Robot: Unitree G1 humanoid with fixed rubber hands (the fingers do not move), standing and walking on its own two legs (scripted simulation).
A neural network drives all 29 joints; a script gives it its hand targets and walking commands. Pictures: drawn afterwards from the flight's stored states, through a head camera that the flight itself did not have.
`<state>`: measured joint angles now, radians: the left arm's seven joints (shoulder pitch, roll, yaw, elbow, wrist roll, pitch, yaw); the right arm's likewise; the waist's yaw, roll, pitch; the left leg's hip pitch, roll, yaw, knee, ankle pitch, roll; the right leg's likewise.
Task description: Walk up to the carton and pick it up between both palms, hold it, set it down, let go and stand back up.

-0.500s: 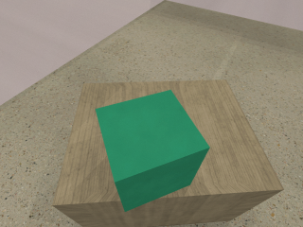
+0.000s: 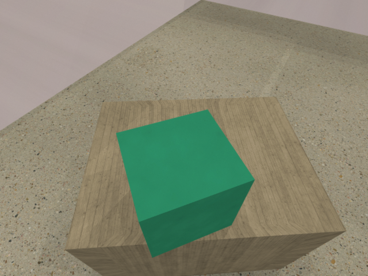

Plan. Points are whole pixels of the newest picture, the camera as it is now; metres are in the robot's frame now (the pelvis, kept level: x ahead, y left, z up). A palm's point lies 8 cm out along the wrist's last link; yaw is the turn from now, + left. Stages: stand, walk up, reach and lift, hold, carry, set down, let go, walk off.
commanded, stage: stand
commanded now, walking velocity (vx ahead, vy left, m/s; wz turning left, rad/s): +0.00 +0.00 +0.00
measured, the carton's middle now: (179, 183) +0.36 +0.00 -0.07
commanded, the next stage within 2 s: none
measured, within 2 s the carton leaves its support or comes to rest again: neither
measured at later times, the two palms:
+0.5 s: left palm out of the picture -0.01 +0.22 -0.15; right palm out of the picture -0.03 -0.21 -0.15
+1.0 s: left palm out of the picture -0.01 +0.22 -0.15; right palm out of the picture -0.04 -0.20 -0.15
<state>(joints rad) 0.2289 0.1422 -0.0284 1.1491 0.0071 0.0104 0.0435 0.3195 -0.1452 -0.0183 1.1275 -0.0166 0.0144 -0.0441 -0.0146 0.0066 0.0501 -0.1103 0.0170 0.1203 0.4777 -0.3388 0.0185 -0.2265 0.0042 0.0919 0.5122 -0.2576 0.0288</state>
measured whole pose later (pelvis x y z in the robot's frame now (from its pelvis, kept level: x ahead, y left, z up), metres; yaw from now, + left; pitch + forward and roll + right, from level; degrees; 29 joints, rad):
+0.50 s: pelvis +0.00 +0.00 +0.00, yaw +0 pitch -2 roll +0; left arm 0.25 0.14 -0.02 1.16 0.01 0.01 0.05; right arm 0.31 -0.14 -0.02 1.13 -0.02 0.00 -0.05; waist -0.01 0.01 0.04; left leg -0.12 0.01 0.12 0.48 -0.33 0.02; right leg -0.23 0.00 0.09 0.51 -0.25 0.04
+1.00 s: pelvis +0.00 +0.01 +0.00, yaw +0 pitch -1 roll +0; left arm 0.25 0.12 -0.02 1.17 0.01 0.01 0.05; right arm 0.34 -0.13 -0.02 1.13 -0.01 0.00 -0.05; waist -0.01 0.00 0.05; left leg -0.11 0.00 0.12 0.46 -0.33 0.03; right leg -0.22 -0.01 0.09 0.49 -0.24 0.04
